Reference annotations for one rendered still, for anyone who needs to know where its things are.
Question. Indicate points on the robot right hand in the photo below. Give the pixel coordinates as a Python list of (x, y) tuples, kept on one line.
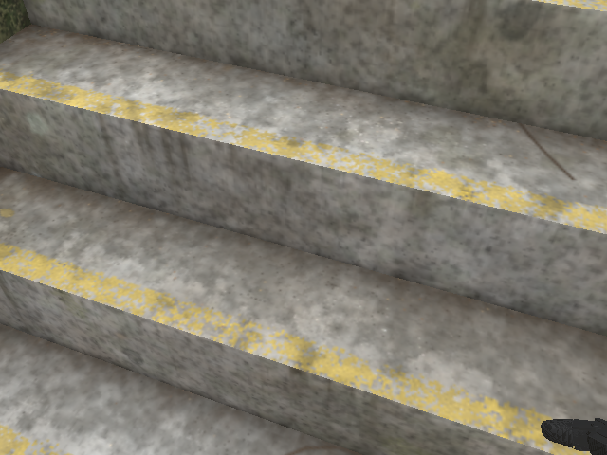
[(584, 435)]

